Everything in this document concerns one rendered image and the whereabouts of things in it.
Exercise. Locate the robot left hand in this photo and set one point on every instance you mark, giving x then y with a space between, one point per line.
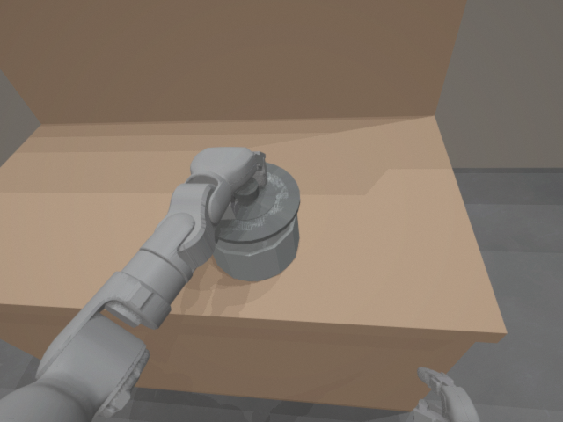
236 165

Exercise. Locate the lid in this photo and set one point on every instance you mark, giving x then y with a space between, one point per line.
272 212

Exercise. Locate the knob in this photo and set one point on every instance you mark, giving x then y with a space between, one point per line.
248 192

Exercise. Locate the table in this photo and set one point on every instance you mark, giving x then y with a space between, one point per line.
388 276

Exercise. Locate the left robot forearm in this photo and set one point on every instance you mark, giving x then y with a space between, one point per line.
143 291

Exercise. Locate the robot right hand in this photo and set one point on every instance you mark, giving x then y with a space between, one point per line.
456 404

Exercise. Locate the left robot upper arm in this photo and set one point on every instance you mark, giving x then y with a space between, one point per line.
93 375

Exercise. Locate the pot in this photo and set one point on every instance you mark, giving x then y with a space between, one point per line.
259 261

